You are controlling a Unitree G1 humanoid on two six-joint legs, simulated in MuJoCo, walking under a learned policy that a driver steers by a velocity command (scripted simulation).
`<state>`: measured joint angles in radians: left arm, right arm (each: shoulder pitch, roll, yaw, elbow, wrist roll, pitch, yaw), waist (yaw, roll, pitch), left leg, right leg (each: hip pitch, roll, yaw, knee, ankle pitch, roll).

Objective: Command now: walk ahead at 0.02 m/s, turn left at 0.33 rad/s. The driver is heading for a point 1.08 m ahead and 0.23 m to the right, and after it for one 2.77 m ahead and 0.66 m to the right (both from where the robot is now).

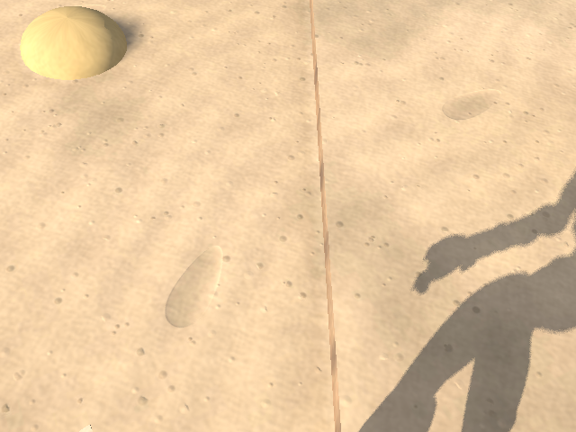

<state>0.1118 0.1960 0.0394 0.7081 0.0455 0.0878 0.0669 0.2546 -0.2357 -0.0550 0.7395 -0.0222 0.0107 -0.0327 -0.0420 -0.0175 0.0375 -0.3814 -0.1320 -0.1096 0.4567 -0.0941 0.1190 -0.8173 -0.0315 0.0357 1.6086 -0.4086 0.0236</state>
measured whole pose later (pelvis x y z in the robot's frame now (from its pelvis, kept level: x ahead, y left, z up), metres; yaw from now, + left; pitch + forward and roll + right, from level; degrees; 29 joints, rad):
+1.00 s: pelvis +0.20 -0.02 +0.00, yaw +2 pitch +1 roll -1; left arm 0.40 0.25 0.05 0.91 0.00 -0.06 0.04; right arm 0.13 -0.23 -0.05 0.81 -0.04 -0.05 0.03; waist 0.06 -0.02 0.05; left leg -0.32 -0.04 0.05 0.51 -0.21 0.08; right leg -0.33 0.04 0.05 1.50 -0.54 -0.09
